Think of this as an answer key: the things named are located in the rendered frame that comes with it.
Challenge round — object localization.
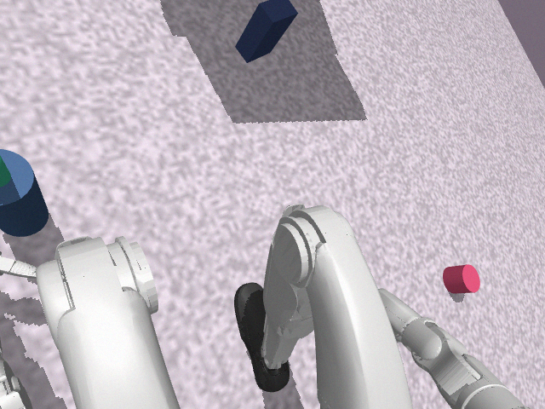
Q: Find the right robot hand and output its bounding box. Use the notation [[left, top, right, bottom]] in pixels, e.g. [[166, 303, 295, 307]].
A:
[[378, 289, 423, 343]]

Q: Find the left robot hand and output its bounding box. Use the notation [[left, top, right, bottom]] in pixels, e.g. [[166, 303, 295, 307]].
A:
[[0, 251, 37, 279]]

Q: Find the right robot arm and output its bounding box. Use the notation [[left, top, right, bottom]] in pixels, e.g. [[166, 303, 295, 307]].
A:
[[401, 317, 532, 409]]

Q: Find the left robot arm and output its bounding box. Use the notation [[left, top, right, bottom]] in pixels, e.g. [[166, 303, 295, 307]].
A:
[[0, 338, 32, 409]]

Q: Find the right robot foot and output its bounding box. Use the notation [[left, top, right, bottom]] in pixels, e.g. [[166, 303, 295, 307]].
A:
[[234, 283, 290, 392]]

